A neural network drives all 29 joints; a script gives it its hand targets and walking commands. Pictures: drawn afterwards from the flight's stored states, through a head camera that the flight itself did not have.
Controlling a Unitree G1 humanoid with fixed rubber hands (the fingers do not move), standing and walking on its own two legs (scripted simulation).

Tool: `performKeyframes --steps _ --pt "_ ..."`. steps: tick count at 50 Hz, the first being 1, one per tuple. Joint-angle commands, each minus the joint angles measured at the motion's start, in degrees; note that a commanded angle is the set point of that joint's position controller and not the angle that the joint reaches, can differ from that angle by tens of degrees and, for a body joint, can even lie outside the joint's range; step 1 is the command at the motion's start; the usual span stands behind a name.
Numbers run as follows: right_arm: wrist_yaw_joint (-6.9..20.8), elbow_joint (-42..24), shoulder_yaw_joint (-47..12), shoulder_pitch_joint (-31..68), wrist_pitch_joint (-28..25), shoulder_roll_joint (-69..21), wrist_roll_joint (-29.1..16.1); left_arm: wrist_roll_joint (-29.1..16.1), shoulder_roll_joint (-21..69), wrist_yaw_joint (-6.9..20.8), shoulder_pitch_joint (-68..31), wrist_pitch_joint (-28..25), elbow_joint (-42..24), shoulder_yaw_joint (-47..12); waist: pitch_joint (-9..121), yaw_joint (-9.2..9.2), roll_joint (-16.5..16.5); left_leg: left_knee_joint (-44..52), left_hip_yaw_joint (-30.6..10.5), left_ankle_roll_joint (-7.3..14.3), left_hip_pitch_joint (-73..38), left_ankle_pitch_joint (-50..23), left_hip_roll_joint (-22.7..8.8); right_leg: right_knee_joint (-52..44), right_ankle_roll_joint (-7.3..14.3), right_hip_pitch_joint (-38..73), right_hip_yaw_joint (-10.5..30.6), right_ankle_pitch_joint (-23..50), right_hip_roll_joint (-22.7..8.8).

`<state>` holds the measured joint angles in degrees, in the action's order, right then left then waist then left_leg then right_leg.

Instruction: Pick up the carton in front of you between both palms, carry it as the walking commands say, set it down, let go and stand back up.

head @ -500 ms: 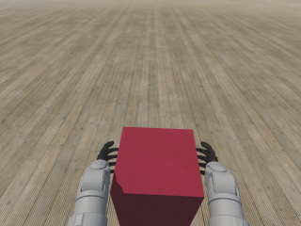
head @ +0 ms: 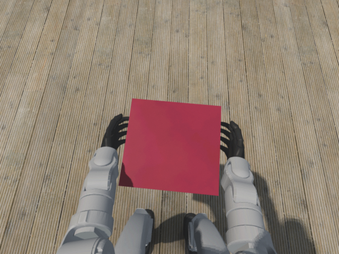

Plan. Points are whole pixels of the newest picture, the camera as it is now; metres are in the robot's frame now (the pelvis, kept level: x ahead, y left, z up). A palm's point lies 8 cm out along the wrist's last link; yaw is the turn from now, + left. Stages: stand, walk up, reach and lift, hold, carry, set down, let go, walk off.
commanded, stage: set down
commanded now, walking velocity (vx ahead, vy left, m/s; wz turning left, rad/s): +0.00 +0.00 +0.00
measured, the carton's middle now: (172, 152) +0.37 +0.02 -0.16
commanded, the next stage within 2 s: none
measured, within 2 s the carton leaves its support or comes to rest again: rests again in 1.76 s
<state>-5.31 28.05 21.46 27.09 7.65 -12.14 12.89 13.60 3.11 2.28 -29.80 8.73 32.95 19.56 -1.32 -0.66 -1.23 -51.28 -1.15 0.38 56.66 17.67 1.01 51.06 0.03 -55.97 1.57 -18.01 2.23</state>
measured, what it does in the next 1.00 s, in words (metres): lowers itself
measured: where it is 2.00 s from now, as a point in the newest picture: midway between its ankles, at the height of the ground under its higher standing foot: (167, 243)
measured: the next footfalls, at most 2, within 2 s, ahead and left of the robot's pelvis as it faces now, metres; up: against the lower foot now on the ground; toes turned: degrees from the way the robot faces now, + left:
none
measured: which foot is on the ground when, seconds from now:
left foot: down 0.00-1.00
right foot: down 0.00-1.00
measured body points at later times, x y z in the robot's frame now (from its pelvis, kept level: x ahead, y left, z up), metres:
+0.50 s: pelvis -0.03 +0.01 -0.14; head +0.22 +0.03 +0.24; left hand +0.44 +0.18 -0.22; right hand +0.42 -0.12 -0.21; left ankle +0.05 +0.11 -0.68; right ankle +0.05 -0.12 -0.68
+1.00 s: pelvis -0.05 +0.01 -0.25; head +0.28 +0.05 +0.06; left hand +0.49 +0.19 -0.38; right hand +0.46 -0.11 -0.37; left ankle +0.05 +0.11 -0.68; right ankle +0.05 -0.12 -0.68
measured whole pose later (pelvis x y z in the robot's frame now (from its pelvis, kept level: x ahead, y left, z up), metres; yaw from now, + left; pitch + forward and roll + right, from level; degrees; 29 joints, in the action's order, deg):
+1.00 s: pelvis -0.05 +0.01 -0.25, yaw -2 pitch +45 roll -4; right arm -9.1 36.1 30.6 64.2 14.9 -3.9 8.3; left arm 8.8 -11.6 0.0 -71.3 16.6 48.7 16.2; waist -0.9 -0.3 -2.5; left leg -107.0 -1.2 1.4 122.6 29.7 2.5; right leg 105.7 -3.0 -120.3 0.8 -31.0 3.9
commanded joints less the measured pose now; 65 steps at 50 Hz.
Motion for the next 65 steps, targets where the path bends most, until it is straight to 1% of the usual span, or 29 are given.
performKeyframes --steps 1,3,6,8,10,12,15,18,25,32,40,47,51,58,65 --pt "8.6 -1.9 -35.9 30.4 -4.1 -45.3 -6.1 -7.7 45.4 9.1 -30.6 -4.9 -3.6 -32.8 60.5 -0.27 1.6 -6.1 -2.8 -0.2 -22.4 -32.9 6.1 5.1 -2.3 14.9 2.7 29.4 6.0" --pt "8.2 -1.9 -35.7 31.7 -3.4 -44.9 -6.4 -8.1 45.3 8.6 -32.3 -4.2 -3.4 -32.8 61.2 -0.24 1.7 -7.9 -2.4 -0.6 -18.8 -28.0 6.5 7.1 -2.3 10.5 2.2 23.9 6.4" --pt "8.4 0.6 -32.9 34.6 -1.0 -45.3 -5.8 -6.9 45.3 8.8 -35.6 -1.9 -1.0 -30.7 56.0 -0.32 2.1 -9.3 -1.4 -0.7 -10.8 -15.2 6.9 9.1 -2.2 3.5 1.2 12.0 6.7" --pt "9.0 3.0 -30.3 37.4 1.1 -46.3 -5.2 -5.9 46.4 9.5 -38.1 0.1 1.5 -28.5 52.2 -0.56 2.2 -10.1 -1.0 -0.5 -6.1 -8.3 7.0 10.3 -2.1 -0.6 0.5 5.4 6.9" --pt "9.8 5.0 -27.8 40.2 2.9 -47.3 -4.5 -5.0 47.1 10.3 -40.3 1.9 3.8 -26.3 50.3 -0.72 2.3 -11.3 -0.8 -0.2 -2.4 -4.2 7.0 11.8 -2.0 -4.2 -0.2 1.3 7.1" --pt "10.6 6.5 -25.6 43.2 4.3 -47.9 -4.0 -4.2 47.5 10.9 -42.4 3.3 5.7 -24.3 50.0 -0.83 2.2 -13.1 -0.7 -0.1 0.3 -2.4 7.1 13.7 -1.9 -7.6 -0.8 -0.5 7.3" --pt "11.3 7.9 -23.4 47.1 5.3 -47.9 -3.6 -4.0 47.7 11.4 -45.5 4.4 7.4 -22.5 52.0 -0.73 2.3 -16.2 -0.6 -0.2 3.1 -2.7 7.3 17.1 -2.0 -12.1 -1.5 -0.5 7.6" --pt "11.5 8.2 -22.7 50.4 5.5 -47.6 -3.9 -4.6 47.6 11.4 -48.6 4.6 7.9 -22.5 55.5 -0.43 2.6 -19.8 -0.3 -0.4 5.3 -4.9 7.4 20.8 -2.1 -15.8 -2.0 0.9 7.9" --pt "10.6 7.0 -24.1 56.8 5.4 -46.2 -6.4 -7.3 46.6 10.2 -55.1 4.6 7.1 -25.4 64.5 -0.36 3.8 -27.8 0.2 -1.0 8.9 -9.2 7.6 29.4 -2.5 -22.3 -3.2 3.6 8.8" --pt "9.7 5.8 -25.0 62.5 6.1 -44.7 -8.7 -9.5 44.6 9.1 -60.2 5.2 6.6 -27.0 69.2 -0.83 4.2 -34.1 0.5 -1.3 12.0 -10.9 7.7 36.2 -3.0 -27.9 -4.5 3.8 9.3" --pt "9.0 6.4 -23.4 69.3 6.4 -41.9 -9.8 -10.2 40.9 8.8 -65.9 5.5 8.7 -25.7 68.1 -1.41 3.6 -40.3 1.0 -1.2 17.1 -10.0 7.4 42.6 -3.5 -34.8 -5.3 2.3 9.4" --pt "8.0 7.8 -20.8 74.8 6.3 -38.4 -10.1 -11.0 37.5 9.4 -71.8 5.6 11.0 -25.2 66.4 -0.39 4.6 -45.4 1.4 -1.3 22.4 -8.1 6.9 47.8 -3.3 -37.7 -5.9 1.1 9.0" --pt "7.7 7.9 -20.3 78.6 6.0 -36.3 -11.0 -11.9 35.3 9.7 -75.1 5.5 12.0 -25.2 65.9 -0.21 5.2 -48.5 1.6 -1.3 23.9 -7.9 6.4 50.9 -3.0 -38.6 -6.2 0.9 8.7" --pt "7.4 7.9 -21.3 85.2 5.4 -33.1 -13.8 -14.2 31.0 9.7 -80.6 4.9 13.7 -26.2 65.0 -0.86 5.2 -53.8 1.7 -1.2 25.0 -8.8 5.4 56.4 -2.8 -39.1 -6.7 1.4 8.2" --pt "7.4 8.9 -22.3 90.4 4.6 -30.0 -16.9 -18.0 27.5 9.9 -85.8 3.8 15.3 -28.5 63.2 -0.7 5.2 -59.2 1.3 -0.7 24.7 -11.2 4.4 61.7 -2.5 -39.6 -7.1 3.2 7.5"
